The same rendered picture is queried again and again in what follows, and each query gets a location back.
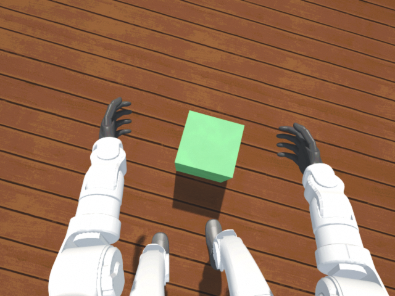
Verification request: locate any right robot hand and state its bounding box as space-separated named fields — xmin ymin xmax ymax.
xmin=276 ymin=123 xmax=323 ymax=174

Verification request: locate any left robot hand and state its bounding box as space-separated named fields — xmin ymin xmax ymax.
xmin=99 ymin=97 xmax=132 ymax=139

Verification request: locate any robot right upper arm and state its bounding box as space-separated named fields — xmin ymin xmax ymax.
xmin=315 ymin=276 xmax=388 ymax=296

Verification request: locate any robot right forearm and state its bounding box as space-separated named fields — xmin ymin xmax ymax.
xmin=302 ymin=163 xmax=389 ymax=296

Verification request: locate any robot left upper arm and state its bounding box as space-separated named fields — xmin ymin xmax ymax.
xmin=50 ymin=244 xmax=125 ymax=296

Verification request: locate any robot left shin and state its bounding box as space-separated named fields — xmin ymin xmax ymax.
xmin=139 ymin=244 xmax=165 ymax=260

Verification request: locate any left robot thigh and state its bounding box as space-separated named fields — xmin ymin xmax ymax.
xmin=130 ymin=250 xmax=169 ymax=296

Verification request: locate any carton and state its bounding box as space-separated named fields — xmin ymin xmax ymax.
xmin=175 ymin=111 xmax=244 ymax=183

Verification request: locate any robot left forearm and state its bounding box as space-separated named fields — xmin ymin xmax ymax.
xmin=48 ymin=137 xmax=127 ymax=296

